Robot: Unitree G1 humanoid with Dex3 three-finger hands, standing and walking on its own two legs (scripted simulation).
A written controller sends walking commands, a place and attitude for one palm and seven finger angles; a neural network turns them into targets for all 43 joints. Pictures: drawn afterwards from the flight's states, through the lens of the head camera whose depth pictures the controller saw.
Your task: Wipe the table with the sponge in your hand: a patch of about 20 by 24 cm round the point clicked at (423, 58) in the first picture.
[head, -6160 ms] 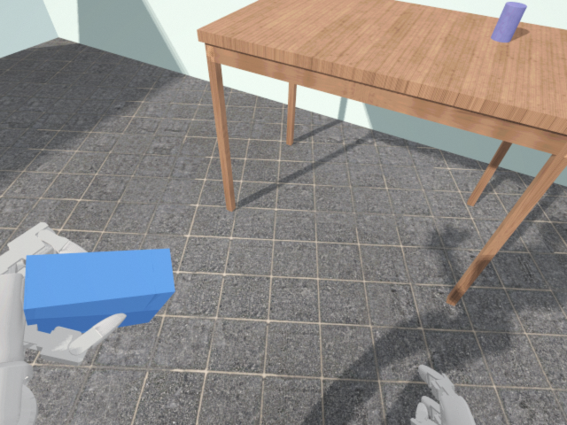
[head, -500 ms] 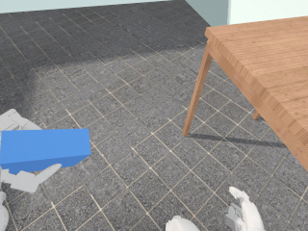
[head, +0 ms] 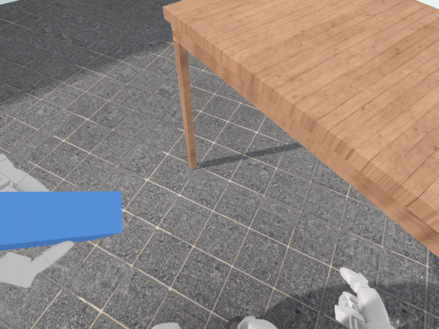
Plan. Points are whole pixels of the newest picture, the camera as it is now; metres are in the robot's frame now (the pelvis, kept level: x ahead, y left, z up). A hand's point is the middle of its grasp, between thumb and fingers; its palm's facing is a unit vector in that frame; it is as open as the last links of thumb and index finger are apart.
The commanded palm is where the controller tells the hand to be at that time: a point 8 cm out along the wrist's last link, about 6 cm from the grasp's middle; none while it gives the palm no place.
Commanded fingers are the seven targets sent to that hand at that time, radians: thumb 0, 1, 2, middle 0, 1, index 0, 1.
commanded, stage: turn to face it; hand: left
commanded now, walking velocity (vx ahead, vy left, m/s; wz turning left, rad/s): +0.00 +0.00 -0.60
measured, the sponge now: (69, 221) +0.23 +0.20 +0.15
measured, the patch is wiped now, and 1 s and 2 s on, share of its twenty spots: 0.00 0.00 0.00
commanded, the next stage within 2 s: none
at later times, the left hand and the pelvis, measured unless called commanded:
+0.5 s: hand (162, 238) +0.21 +0.08 +0.17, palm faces +0.04 -0.83 -0.55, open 9.3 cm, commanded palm +0.16 +0.15 +0.19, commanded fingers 0.00 0.10 1.30 -1.20 -1.60 -1.20 -1.60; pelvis -0.08 -0.06 +0.00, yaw -19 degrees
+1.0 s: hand (252, 303) +0.15 -0.02 +0.17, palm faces -0.12 -0.86 -0.50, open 9.3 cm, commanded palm +0.12 +0.06 +0.19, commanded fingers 0.00 0.10 1.30 -1.20 -1.60 -1.20 -1.60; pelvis -0.18 -0.08 -0.02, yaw -36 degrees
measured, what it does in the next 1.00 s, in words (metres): walks backwards, turning right: left foot, then right foot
